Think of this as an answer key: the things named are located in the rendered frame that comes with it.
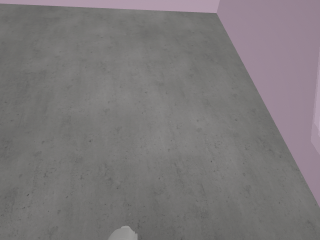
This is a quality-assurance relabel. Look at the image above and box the left robot thigh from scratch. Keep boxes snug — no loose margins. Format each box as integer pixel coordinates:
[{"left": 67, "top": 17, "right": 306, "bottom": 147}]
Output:
[{"left": 108, "top": 228, "right": 138, "bottom": 240}]

